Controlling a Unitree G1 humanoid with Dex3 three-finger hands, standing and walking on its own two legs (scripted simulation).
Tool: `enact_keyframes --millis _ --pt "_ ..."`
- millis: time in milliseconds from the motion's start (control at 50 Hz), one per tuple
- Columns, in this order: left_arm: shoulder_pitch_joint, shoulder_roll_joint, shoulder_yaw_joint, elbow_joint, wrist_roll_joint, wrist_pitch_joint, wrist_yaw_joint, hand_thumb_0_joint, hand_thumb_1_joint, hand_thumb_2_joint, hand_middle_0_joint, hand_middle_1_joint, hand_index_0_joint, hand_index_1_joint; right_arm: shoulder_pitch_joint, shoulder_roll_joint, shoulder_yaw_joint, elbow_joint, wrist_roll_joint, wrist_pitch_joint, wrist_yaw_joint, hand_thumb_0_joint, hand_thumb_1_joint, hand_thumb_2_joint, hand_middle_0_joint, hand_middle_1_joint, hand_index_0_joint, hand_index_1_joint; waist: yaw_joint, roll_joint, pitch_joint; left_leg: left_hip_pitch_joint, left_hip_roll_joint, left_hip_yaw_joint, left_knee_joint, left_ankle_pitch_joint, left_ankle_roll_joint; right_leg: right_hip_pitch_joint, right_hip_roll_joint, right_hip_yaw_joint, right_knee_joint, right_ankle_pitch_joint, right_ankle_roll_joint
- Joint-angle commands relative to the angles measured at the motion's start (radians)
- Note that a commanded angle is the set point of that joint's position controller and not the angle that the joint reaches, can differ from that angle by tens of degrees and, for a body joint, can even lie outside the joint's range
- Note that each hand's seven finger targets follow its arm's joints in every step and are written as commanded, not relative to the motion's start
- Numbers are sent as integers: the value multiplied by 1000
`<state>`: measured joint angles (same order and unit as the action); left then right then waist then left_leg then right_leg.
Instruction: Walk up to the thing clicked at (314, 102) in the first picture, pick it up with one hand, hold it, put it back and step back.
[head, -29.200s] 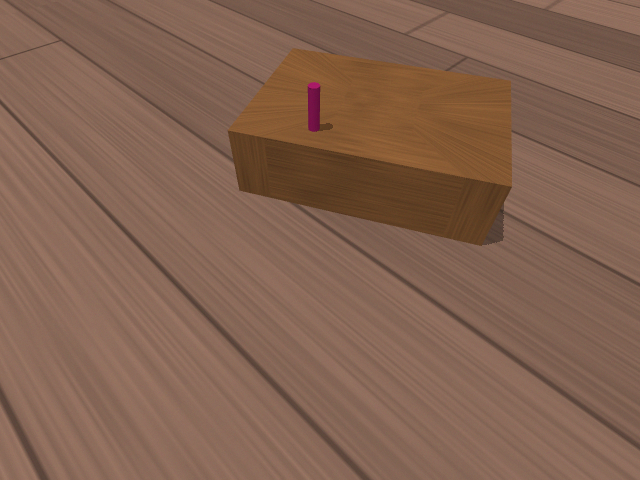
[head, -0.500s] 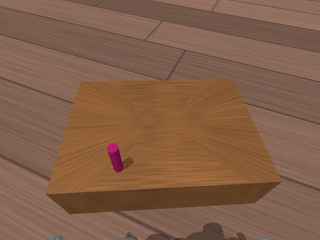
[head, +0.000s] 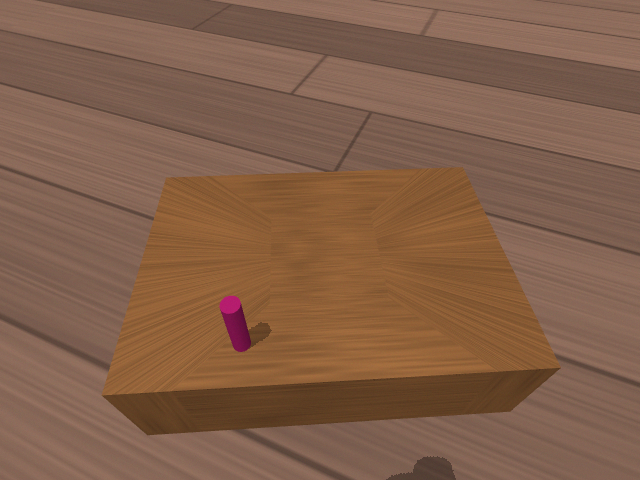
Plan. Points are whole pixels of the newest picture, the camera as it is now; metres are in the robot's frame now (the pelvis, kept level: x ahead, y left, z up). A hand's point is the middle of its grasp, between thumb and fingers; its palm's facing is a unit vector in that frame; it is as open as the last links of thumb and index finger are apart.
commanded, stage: stand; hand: left
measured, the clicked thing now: (236, 325) +0.50 +0.20 -0.35
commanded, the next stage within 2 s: step back in 1.58 s
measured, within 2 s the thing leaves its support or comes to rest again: neither
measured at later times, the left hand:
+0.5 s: hand out of the picture +0.09 +0.24 -0.16, palm faces -0.02 -0.94 -0.34, open 7.4 cm
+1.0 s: hand out of the picture +0.08 +0.24 -0.16, palm faces -0.03 -0.94 -0.34, open 7.4 cm
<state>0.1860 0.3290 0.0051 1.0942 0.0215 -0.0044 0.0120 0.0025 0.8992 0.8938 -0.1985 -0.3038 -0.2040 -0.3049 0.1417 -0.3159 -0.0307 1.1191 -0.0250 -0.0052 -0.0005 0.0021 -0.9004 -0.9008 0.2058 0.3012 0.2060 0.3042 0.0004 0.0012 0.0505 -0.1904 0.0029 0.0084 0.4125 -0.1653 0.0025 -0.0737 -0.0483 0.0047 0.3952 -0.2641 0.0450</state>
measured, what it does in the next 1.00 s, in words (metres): stands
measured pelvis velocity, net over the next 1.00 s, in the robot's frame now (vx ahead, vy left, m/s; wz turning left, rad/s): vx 0.01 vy -0.01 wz -0.01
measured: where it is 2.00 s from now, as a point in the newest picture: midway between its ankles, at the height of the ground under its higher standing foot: outside the picture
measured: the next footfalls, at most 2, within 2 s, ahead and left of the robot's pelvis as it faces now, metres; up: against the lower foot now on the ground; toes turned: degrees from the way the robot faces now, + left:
none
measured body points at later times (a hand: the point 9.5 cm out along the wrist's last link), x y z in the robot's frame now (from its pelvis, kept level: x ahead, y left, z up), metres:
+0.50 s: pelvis +0.02 -0.01 +0.00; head +0.02 -0.01 +0.45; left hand +0.09 +0.29 -0.13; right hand +0.08 -0.30 -0.13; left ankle +0.04 +0.12 -0.74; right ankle -0.03 -0.15 -0.74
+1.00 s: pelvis +0.01 -0.01 +0.00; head +0.02 -0.01 +0.45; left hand +0.09 +0.29 -0.13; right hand +0.08 -0.31 -0.13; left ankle +0.04 +0.12 -0.74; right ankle -0.03 -0.15 -0.74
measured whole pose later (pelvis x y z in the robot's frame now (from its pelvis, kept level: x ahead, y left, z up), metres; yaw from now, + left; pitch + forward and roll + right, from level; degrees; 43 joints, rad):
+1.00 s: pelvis +0.01 -0.01 +0.00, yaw -1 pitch -2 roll +0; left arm 0.13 0.33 0.01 1.13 0.01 0.00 0.00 0.00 0.90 0.89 -0.20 -0.30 -0.20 -0.30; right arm 0.10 -0.34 -0.02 1.16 -0.02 -0.01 0.00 0.00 -0.90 -0.90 0.21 0.30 0.21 0.30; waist -0.01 0.00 0.05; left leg -0.15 0.01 0.02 0.35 -0.15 -0.01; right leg -0.03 -0.04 0.01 0.32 -0.24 0.04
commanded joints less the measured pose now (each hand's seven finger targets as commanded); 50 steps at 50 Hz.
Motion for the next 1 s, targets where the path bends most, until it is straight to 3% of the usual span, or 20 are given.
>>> enact_keyframes --millis 0,80,100,220,320,360,460,580,680,820,900,920,960,980 --pt "-24 197 39 -33 4 -23 14 0 899 900 -200 -300 -200 -300 -59 -203 -34 -50 6 -15 -9 0 -900 -900 200 300 200 300 4 16 15 25 100 -128 -123 -95 16 -103 -61 53 -109 -10 -55" --pt "-39 202 40 -26 2 -25 13 0 899 900 -200 -300 -200 -300 -53 -202 -32 -40 8 -16 -9 0 -900 -900 200 300 200 300 -3 -3 -13 61 100 -116 -113 -25 15 -96 -72 63 -118 30 -56" --pt "-47 205 42 -26 1 -28 16 0 899 900 -200 -300 -200 -300 -54 -204 -33 -39 7 -19 -10 0 -900 -900 200 300 200 300 -1 -11 -42 81 105 -110 -93 52 19 -64 -81 68 -116 90 -57" --pt "-55 209 41 -11 -5 -26 15 0 899 900 -200 -300 -200 -300 -55 -211 -27 -23 8 -19 -12 0 -900 -900 200 300 200 300 -2 -7 -34 90 104 -101 -102 78 15 -64 -77 63 -119 116 -56" --pt "-61 208 44 -10 -7 -27 16 0 899 900 -200 -300 -200 -300 -52 -212 -21 -20 11 -24 -16 0 -900 -900 200 300 200 300 2 0 -77 119 116 -88 -71 272 16 -11 -84 57 -96 279 -47" --pt "-64 208 45 -8 -6 -25 16 0 899 900 -200 -300 -200 -300 -59 -220 -22 -16 12 -23 -18 0 -900 -900 200 300 200 300 3 2 -63 119 114 -87 -79 239 15 -23 -79 54 -107 244 -46" --pt "-70 205 45 -5 -6 -23 17 0 899 900 -200 -300 -200 -300 -67 -219 -20 -15 11 -19 -20 0 -900 -900 200 300 200 300 2 -20 -62 117 118 -82 -71 261 17 -10 -85 50 -112 277 -42" --pt "-93 212 48 -12 -3 -20 13 0 899 900 -200 -300 -200 -300 -74 -223 -22 -14 10 -19 -18 0 -900 -900 200 300 200 300 -6 -1 -35 105 113 -86 -108 138 7 -47 -78 52 -136 150 -49" --pt "-92 212 48 -11 -6 -23 10 0 899 900 -200 -300 -200 -300 -78 -220 -22 -12 12 -20 -14 0 -900 -900 200 300 200 300 -8 4 -41 94 115 -85 -114 127 9 -30 -79 56 -142 143 -51" --pt "-93 211 46 -21 -7 -26 11 0 899 900 -200 -300 -200 -300 -86 -230 -23 -15 12 -23 -14 0 -900 -900 200 300 200 300 -5 5 -93 140 125 -76 -83 252 14 -9 -88 56 -128 257 -50" --pt "-95 213 45 -18 -8 -20 10 0 899 900 -200 -300 -200 -300 -85 -233 -22 -8 13 -20 -14 0 -900 -900 200 300 200 300 -9 16 -42 98 119 -87 -120 108 10 -38 -79 56 -141 134 -52" --pt "-92 215 45 -17 -6 -21 10 0 899 900 -200 -300 -200 -300 -88 -227 -23 -10 11 -18 -13 0 -900 -900 200 300 200 300 -7 -6 -45 101 122 -89 -116 127 12 -37 -80 50 -138 139 -54" --pt "-89 217 46 -15 -7 -20 8 0 899 900 -200 -300 -200 -300 -80 -233 -24 -8 12 -16 -12 0 -900 -900 200 300 200 300 -10 -3 -33 94 119 -89 -126 74 13 -50 -79 57 -146 102 -54" --pt "-84 215 44 -16 -4 -21 8 0 899 900 -200 -300 -200 -300 -86 -225 -23 -9 11 -18 -11 0 -900 -900 200 300 200 300 -6 -14 -30 98 120 -94 -124 104 11 -55 -77 51 -147 115 -54"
